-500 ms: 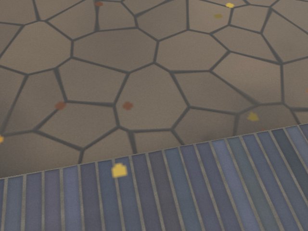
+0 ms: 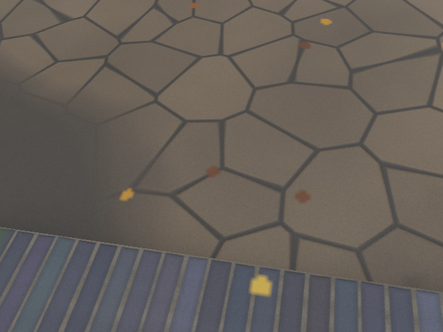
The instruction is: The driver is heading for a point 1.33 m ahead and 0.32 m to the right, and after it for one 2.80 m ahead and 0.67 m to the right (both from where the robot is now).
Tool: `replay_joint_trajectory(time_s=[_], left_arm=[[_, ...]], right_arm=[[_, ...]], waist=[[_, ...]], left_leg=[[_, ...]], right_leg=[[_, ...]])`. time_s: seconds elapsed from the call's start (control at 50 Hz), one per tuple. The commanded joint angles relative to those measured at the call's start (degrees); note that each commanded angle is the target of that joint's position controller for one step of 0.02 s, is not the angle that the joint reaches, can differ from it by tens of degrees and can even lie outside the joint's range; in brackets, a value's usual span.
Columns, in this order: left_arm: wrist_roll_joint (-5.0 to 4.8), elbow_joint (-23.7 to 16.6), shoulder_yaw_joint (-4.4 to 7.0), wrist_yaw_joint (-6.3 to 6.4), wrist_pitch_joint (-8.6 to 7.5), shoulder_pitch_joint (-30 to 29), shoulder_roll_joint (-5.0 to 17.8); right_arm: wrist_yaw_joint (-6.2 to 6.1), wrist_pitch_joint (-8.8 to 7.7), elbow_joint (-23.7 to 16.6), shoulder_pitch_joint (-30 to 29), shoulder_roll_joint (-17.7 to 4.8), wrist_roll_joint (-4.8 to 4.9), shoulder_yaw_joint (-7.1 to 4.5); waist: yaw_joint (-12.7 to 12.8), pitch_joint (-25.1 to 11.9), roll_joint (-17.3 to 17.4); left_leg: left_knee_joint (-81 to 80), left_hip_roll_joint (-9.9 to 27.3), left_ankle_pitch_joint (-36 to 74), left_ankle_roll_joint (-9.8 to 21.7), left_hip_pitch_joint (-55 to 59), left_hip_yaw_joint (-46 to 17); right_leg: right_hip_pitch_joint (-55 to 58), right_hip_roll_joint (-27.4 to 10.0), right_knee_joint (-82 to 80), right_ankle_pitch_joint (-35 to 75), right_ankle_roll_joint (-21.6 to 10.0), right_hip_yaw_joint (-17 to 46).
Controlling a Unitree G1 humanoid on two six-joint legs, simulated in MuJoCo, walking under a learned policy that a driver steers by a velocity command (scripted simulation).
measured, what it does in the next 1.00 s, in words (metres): steps on the spot, turning right: left foot, then right foot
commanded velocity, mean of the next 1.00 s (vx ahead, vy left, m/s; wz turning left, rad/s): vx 0.01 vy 0.00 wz -0.29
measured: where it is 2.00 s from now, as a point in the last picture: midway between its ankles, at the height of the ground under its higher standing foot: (271, 316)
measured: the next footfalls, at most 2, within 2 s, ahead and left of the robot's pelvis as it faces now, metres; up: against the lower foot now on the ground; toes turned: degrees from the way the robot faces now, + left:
left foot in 0.24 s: +0.01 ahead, +0.11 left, +0.00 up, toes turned -7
right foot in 0.62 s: -0.02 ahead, -0.11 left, +0.00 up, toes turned -26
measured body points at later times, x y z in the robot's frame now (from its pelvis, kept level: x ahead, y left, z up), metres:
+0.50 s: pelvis -0.02 +0.01 +0.00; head +0.02 +0.00 +0.44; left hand +0.12 +0.26 -0.13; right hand +0.07 -0.28 -0.11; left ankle -0.03 +0.12 -0.74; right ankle -0.05 -0.09 -0.70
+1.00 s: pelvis -0.03 -0.04 +0.00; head -0.02 -0.06 +0.45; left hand +0.21 +0.12 -0.10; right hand -0.09 -0.31 -0.14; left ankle +0.01 +0.08 -0.69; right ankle -0.06 -0.09 -0.74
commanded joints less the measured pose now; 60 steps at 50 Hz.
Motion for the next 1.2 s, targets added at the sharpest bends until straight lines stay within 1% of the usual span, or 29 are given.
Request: replay_joint_trajectory(time_s=[0.02,0.06,0.1,0.16,0.2,0.22,0.24,0.26,0.28,0.3,0.32,0.34,0.38,0.44,0.52,0.58,0.6,0.62,0.64,0.66,0.7,0.74,0.8,0.82,0.88,0.98,1.14,1.18,1.2], left_arm=[[0.27,-2.45,1.81,-0.57,-1.2,2.66,6.23],[-0.04,-0.63,2.11,-0.95,-1.83,5.53,6.86],[-0.15,0.05,1.34,-1.68,-2.23,3.55,5.46],[-0.07,2.09,3.57,-3.06,-0.79,7.48,11.24],[-1.09,2.66,4.38,-3.63,-0.19,7.97,12.35],[-1.66,2.41,4.46,-3.5,-0.21,7.95,11.62],[-2.29,1.36,3.79,-3.35,-0.52,8.25,8.28],[-2.85,-1.28,2.65,-3.26,-0.72,6.72,3.43],[-1.21,0.15,3.96,-2.55,0.1,6.94,7.78],[-1.08,1.75,4.97,-2.53,0.96,9.24,8.81],[-0.94,3.04,5.37,-2.73,1.81,11.22,8.49],[-0.72,3.08,5.57,-3.15,2.54,11.53,8.15],[-0.75,2.52,5.3,-4.3,3.1,10.66,6.95],[-0.95,-0.28,4.7,-5.43,3.38,6.66,5.17],[-1.46,-3.39,4.28,-6.19,3.51,4.7,4.28],[-1.4,-4.47,4.69,-5.97,3.23,5.71,4.65],[-0.84,-3.78,4.96,-5.46,2.68,8.5,5.01],[0.15,-3.01,6.46,-4.43,1.79,12.7,10.48],[-0.97,-4.06,8.54,-4.17,1.17,14.81,20.45],[-1.81,-3.32,8.84,-4.23,1.22,18.71,18.42],[-1.26,-4.55,6.15,-3.11,1.93,8.98,11.18],[-1.41,-5.53,4.05,-2.34,1.79,2.39,6.3],[-0.51,-4.11,1.82,-2.14,0.33,2.28,2.75],[-0.02,-3.45,1.65,-1.88,-0.05,2.66,3.12],[0.24,-1.89,2.74,-1.1,0.27,4.44,7.55],[0.21,-1.55,2.7,-0.68,0.48,4.47,6.46],[0.21,-0.76,3.56,-1.46,-0.19,3.67,7.31],[-0.27,-0.68,3.99,-1.8,-0.22,3.37,8.29],[-0.39,-1.0,4.41,-2.12,-0.29,2.98,9.24]], right_arm=[[0.48,0.36,-2.99,1.84,-1.67,0.69,0.24],[-0.03,0.48,-3.27,0.03,-0.07,0.75,1.28],[-0.69,0.81,-2.29,-0.21,2.21,0.77,2.89],[-2.58,0.9,-2.72,-2.81,0.39,1.14,3.17],[-3.42,-0.2,-1.74,0.33,-0.07,1.27,3.27],[-3.86,-1.15,-1.23,2.09,-1.63,0.93,2.99],[-4.33,-1.83,-1.3,3.64,-4.85,-0.07,2.4],[-4.41,-1.41,-1.71,-0.05,-10.5,0.15,1.13],[-4.18,-1.45,-2.67,-1.81,-6.23,-0.07,1.84],[-3.99,-1.66,-3.96,-5.1,-1.76,0.04,3.33],[-4.05,-1.57,-4.78,-8.23,0.56,-0.06,4.13],[-4.38,-1.69,-5.03,-9.51,1.12,-0.22,4.46],[-4.69,-1.86,-4.9,-8.36,0.47,-0.51,4.25],[-4.59,-2.14,-3.92,-5.12,-0.72,-0.55,3.62],[-3.23,-2.82,-3.33,-4.48,-3.26,-0.59,2.41],[-2.27,-3.1,-3.38,-4.74,-4.43,0.27,1.68],[-1.91,-3.08,-3.06,-4.46,-4.4,0.76,1.48],[-1.44,-3.12,-3.39,-2.34,-3.35,0.94,1.63],[-1.48,-2.43,-8.9,-5.64,2.04,-0.03,3.39],[-2.24,-1.73,-8.86,-9.27,-0.23,-0.99,3.25],[-2.47,-1.88,-6.1,-6.69,-0.78,0.55,3.1],[-2.15,-1.54,-2.91,-1.92,-2.09,-0.39,2.71],[-0.9,-0.18,0.13,1.92,0.68,0.72,3.6],[-0.65,0.11,0.48,1.54,1.26,0.96,3.83],[-0.26,0.31,0.07,-0.24,-1.74,0.39,2.61],[0.55,0.16,-1.07,-1.14,-0.55,0.26,2.3],[1.54,0.29,-5.28,-1.91,1.73,1.36,2.32],[1.54,0.15,-6.44,-1.51,1.79,1.38,2.12],[1.35,0.05,-5.93,1.42,1.62,1.1,1.95]], waist=[[0.98,-4.19,-10.82],[1.96,-5.03,-11.82],[0.93,-5.99,-13.42],[2.8,-3.7,-18.19],[0.53,-4.81,-15.16],[0.02,-6.72,-13.06],[-0.17,-9.39,-6.53],[0.61,-5.63,10.64],[-0.58,-5.14,8.08],[1.75,-3.6,3.73],[3.4,-2.13,2.47],[3.99,-1.24,4.37],[2.87,-0.84,6.4],[0.67,-1.32,5.65],[0.16,-2.67,7.21],[1.62,-3.73,5.92],[3.82,-4.74,2.03],[5.88,-6.29,-10.2],[5.25,-6.47,-23.39],[8.9,-9.47,-12.91],[4.21,-3.89,-8.69],[1.18,-4.9,-10.16],[0.63,-6.12,-7.26],[1.31,-4.42,-7.83],[3.14,-0.5,-10.15],[3.31,0.99,-7.51],[2.79,-4.21,-9.82],[1.95,-5.29,-9.93],[0.29,-7.65,-9.21]], left_leg=[[3.69,0.62,-0.72,-0.91,-1.6,0.94],[-3.49,-0.43,-1.87,-0.51,-0.04,-1.44],[-17.86,1.34,-2.62,0.18,8.0,0.32],[-30.14,0.12,-2.79,0.96,12.59,6.7],[-42.57,0.85,7.59,2.22,18.9,5.75],[-47.44,4.08,12.97,3.37,26.51,3.17],[-47.91,13.29,13.8,5.57,35.77,-3.22],[-47.76,25.49,28.46,11.88,33.06,-12.45],[-45.94,29.73,39.31,17.08,27.85,-11.03],[-45.63,27.25,42.5,17.15,24.82,-6.36],[-45.22,23.86,41.67,15.16,22.72,-1.46],[-45.24,21.61,40.76,13.47,22.39,1.94],[-44.79,19.86,39.92,12.98,24.61,5.27],[-43.55,22.31,38.35,13.72,28.21,6.2],[-39.94,23.92,39.1,11.98,25.61,9.71],[-33.53,25.09,35.5,9.03,23.0,12.09],[-26.97,23.92,30.5,6.26,19.01,14.73],[-12.13,19.1,15.37,2.13,8.89,18.11],[-1.7,7.17,-16.94,-1.92,-8.25,15.01],[5.33,8.2,-16.19,-1.36,-8.95,5.23],[4.32,10.88,-4.03,0.12,-6.98,4.64],[2.08,10.25,2.53,0.39,-0.04,6.78],[-4.72,9.39,4.97,0.57,7.4,6.1],[-8.46,8.68,5.15,0.7,8.16,5.0],[-10.04,6.81,3.54,1.28,4.23,4.4],[-9.94,8.69,-0.17,0.85,0.4,6.49],[-20.1,7.82,-2.47,3.25,7.55,11.5],[-26.11,7.01,-0.07,4.45,11.36,12.37],[-31.62,5.7,2.15,6.23,17.98,12.93]], right_leg=[[5.7,-12.6,-5.02,26.87,-9.97,9.5],[8.34,-12.93,-3.51,29.17,-10.34,10.51],[6.5,-11.03,-3.77,24.62,-8.96,9.89],[6.49,-9.82,-2.06,28.84,-9.34,15.5],[5.38,-9.6,0.97,32.52,-7.35,17.88],[0.84,-8.55,2.2,26.01,-4.88,18.26],[-7.82,-5.72,7.1,10.81,-1.88,15.88],[-18.41,3.71,15.09,-11.02,0.79,3.87],[-16.85,1.72,29.99,-23.86,1.28,1.7],[-15.95,1.05,36.64,-22.83,1.26,2.39],[-15.42,0.39,40.29,-19.78,1.83,2.2],[-16.27,0.17,41.55,-16.94,2.34,1.66],[-17.99,-0.27,39.88,-14.22,4.04,-0.06],[-18.28,-1.76,32.52,-13.42,4.77,-1.17],[-9.94,-1.33,21.47,-14.0,2.48,-4.79],[-3.81,-0.05,12.77,-11.17,0.49,-6.65],[2.19,0.57,5.68,-4.6,-0.55,-5.13],[11.08,-6.1,-3.32,5.6,-3.34,9.16],[14.45,-22.29,-4.75,31.51,-13.4,35.16],[15.8,-21.95,-4.34,28.24,-17.56,33.04],[8.71,-16.46,-5.65,18.51,-14.22,20.17],[5.35,-11.16,-5.8,23.34,-10.58,11.91],[3.81,-11.0,-8.31,21.13,-8.64,6.25],[3.42,-11.24,-9.47,16.34,-8.0,5.44],[5.52,-13.91,-9.98,8.7,-8.86,6.19],[8.38,-17.24,-8.65,9.71,-11.5,5.37],[10.57,-19.05,-0.22,28.37,-10.0,-2.29],[9.49,-19.19,4.0,27.71,-7.62,-4.66],[5.24,-19.07,6.15,12.66,-5.06,-6.51]])
Over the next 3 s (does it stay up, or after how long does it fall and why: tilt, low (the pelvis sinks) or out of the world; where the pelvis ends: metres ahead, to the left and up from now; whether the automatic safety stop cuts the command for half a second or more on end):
stays up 1.45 -0.35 -0.13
